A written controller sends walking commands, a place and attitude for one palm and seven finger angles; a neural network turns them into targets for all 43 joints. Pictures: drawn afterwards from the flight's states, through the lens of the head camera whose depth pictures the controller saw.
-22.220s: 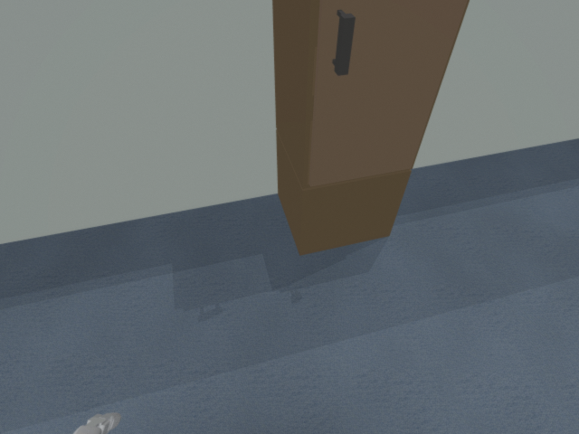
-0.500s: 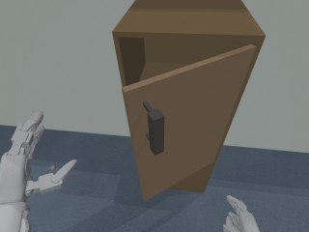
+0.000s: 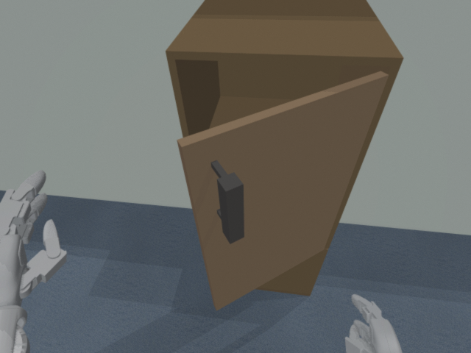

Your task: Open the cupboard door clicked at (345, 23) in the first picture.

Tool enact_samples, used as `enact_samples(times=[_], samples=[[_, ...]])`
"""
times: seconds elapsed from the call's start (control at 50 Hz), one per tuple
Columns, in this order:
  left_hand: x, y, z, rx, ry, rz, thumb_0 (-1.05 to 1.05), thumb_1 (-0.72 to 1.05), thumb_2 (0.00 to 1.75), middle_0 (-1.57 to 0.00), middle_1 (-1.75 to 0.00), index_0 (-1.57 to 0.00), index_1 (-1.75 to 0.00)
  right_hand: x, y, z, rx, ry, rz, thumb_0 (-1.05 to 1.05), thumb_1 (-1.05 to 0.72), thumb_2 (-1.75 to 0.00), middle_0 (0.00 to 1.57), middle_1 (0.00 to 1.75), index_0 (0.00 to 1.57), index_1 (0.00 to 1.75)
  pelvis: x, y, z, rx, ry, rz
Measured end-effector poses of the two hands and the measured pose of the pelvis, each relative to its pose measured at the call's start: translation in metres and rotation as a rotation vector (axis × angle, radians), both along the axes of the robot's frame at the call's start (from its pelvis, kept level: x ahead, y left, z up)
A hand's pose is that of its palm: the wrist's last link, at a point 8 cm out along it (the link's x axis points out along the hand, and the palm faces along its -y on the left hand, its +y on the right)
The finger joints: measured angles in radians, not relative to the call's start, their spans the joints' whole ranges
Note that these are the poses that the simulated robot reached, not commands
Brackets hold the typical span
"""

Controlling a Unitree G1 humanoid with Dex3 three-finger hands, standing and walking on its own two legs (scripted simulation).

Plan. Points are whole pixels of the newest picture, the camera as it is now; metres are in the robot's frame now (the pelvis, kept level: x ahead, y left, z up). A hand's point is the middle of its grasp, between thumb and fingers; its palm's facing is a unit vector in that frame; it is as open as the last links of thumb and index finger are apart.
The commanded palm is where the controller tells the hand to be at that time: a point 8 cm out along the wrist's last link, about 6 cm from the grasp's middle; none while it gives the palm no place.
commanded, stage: draw the hand back to the body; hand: left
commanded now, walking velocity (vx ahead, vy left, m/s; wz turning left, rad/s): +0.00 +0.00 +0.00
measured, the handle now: (225, 201) +0.31 +0.06 +0.13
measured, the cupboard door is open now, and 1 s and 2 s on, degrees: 37 37 37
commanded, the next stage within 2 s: step back with the hand held close in 0.08 s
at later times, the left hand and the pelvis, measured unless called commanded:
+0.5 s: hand (56, 278) +0.17 +0.26 +0.13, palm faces +0.32 -0.82 -0.48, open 7.4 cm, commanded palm +0.11 +0.31 +0.17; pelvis -0.04 +0.01 +0.00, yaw -1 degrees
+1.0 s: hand out of the picture +0.08 +0.29 +0.15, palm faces +0.47 -0.78 -0.41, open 7.4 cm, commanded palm +0.01 +0.33 +0.17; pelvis -0.12 +0.03 -0.02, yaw +1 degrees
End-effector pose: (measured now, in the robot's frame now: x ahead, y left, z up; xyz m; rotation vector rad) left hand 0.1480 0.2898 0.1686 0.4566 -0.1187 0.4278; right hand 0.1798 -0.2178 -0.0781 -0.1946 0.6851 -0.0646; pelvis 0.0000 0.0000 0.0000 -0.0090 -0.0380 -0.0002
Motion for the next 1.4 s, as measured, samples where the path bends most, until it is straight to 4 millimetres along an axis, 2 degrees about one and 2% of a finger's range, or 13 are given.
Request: enact_samples(times=[0.22, 0.28, 0.36, 0.46, 0.52, 0.68, 0.9, 1.1, 1.22, 1.3, 1.4], samples=[[-0.007, -0.001, 0.005, 0.010, -0.013, 0.006, 0.02, 0.89, 0.89, -0.21, -0.31, -0.21, -0.30, -0.012, -0.001, -0.003, 0.014, 0.006, -0.003, 0.02, -0.90, -0.90, 0.20, 0.30, 0.20, 0.30, -0.008, -0.002, 0.001, 0.000, -0.013, -0.002], [-0.009, 0.004, 0.009, 0.043, -0.021, -0.001, 0.02, 0.89, 0.89, -0.21, -0.31, -0.21, -0.30, -0.018, -0.003, -0.003, 0.015, 0.020, -0.013, 0.02, -0.90, -0.90, 0.20, 0.30, 0.20, 0.30, -0.012, -0.003, 0.000, -0.006, 0.000, 0.002], [-0.009, 0.009, 0.003, 0.066, 0.014, -0.010, 0.02, 0.89, 0.89, -0.21, -0.31, -0.21, -0.30, -0.029, -0.011, -0.003, -0.005, 0.052, -0.043, 0.01, -0.90, -0.90, 0.20, 0.30, 0.20, 0.30, -0.021, -0.001, 0.000, -0.011, 0.023, -0.004], [-0.015, 0.005, -0.011, 0.054, 0.083, -0.063, 0.02, 0.89, 0.89, -0.21, -0.31, -0.21, -0.30, -0.049, -0.021, -0.003, -0.045, 0.089, -0.095, 0.01, -0.90, -0.90, 0.20, 0.30, 0.20, 0.30, -0.033, 0.006, -0.001, -0.008, 0.043, -0.012], [-0.021, 0.005, -0.011, 0.070, 0.083, -0.097, 0.02, 0.89, 0.89, -0.21, -0.31, -0.21, -0.30, -0.061, -0.023, -0.001, -0.065, 0.101, -0.124, 0.01, -0.90, -0.90, 0.20, 0.30, 0.20, 0.30, -0.042, 0.010, -0.003, -0.007, 0.047, -0.014], [-0.049, 0.025, 0.006, 0.140, -0.019, -0.103, 0.02, 0.89, 0.89, -0.21, -0.31, -0.22, -0.30, -0.090, -0.010, 0.005, -0.084, 0.076, -0.138, 0.01, -0.90, -0.90, 0.20, 0.30, 0.20, 0.30, -0.069, 0.020, -0.008, -0.010, 0.045, -0.017], [-0.100, 0.037, -0.004, 0.139, -0.096, -0.034, 0.02, 0.89, 0.89, -0.21, -0.31, -0.22, -0.30, -0.127, 0.013, -0.007, -0.074, 0.029, -0.068, 0.01, -0.90, -0.90, 0.20, 0.30, 0.20, 0.30, -0.108, 0.028, -0.022, -0.014, 0.016, -0.003], [-0.123, 0.044, 0.001, 0.132, -0.220, -0.085, 0.02, 0.89, 0.89, -0.21, -0.31, -0.22, -0.30, -0.170, 0.015, -0.009, -0.139, 0.070, -0.067, 0.02, -0.90, -0.90, 0.20, 0.30, 0.20, 0.30, -0.138, 0.040, -0.027, -0.046, 0.015, 0.017], [-0.142, 0.059, 0.017, 0.175, -0.205, -0.057, 0.02, 0.89, 0.89, -0.21, -0.31, -0.22, -0.30, -0.190, 0.026, -0.002, -0.104, 0.074, -0.087, 0.02, -0.90, -0.90, 0.20, 0.30, 0.20, 0.30, -0.153, 0.040, -0.015, -0.071, 0.050, 0.010], [-0.154, 0.053, 0.013, 0.109, -0.185, -0.056, 0.02, 0.89, 0.89, -0.21, -0.31, -0.21, -0.30, -0.199, 0.032, 0.005, -0.084, 0.070, -0.059, 0.02, -0.90, -0.90, 0.20, 0.30, 0.20, 0.30, -0.168, 0.035, -0.008, -0.074, 0.102, -0.019], [-0.166, 0.025, 0.004, 0.060, -0.160, -0.139, 0.02, 0.89, 0.89, -0.20, -0.31, -0.21, -0.30, -0.211, 0.029, 0.004, -0.069, 0.034, -0.009, 0.01, -0.90, -0.90, 0.20, 0.30, 0.20, 0.30, -0.204, 0.022, -0.010, -0.066, 0.149, -0.023]])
